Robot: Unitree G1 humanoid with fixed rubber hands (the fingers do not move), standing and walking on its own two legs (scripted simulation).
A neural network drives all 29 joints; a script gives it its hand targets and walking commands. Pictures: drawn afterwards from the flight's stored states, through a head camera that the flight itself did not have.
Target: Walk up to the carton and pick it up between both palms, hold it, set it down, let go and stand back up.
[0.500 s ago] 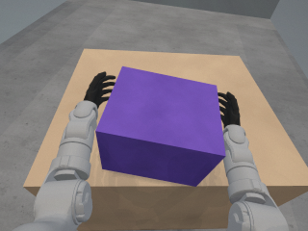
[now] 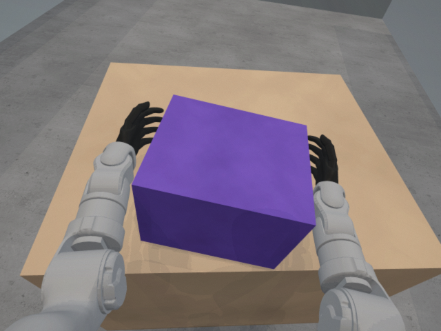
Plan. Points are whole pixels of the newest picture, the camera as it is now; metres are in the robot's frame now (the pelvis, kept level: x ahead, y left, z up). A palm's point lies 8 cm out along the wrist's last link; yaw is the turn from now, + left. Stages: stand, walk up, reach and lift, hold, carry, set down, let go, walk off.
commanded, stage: set down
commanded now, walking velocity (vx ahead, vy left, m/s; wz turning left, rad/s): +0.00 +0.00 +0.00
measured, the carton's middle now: (224, 182) +0.39 -0.01 +0.03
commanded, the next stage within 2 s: none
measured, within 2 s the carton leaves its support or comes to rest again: rests again in 0.98 s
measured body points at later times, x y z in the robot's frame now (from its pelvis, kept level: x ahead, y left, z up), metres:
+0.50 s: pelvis -0.02 +0.00 +0.00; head +0.02 +0.02 +0.45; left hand +0.43 +0.16 +0.09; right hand +0.37 -0.20 +0.07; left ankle -0.05 +0.08 -0.75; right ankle -0.05 -0.12 -0.75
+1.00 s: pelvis -0.03 +0.01 +0.00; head +0.02 +0.03 +0.44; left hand +0.43 +0.17 +0.08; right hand +0.36 -0.20 +0.06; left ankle -0.05 +0.08 -0.75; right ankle -0.05 -0.12 -0.75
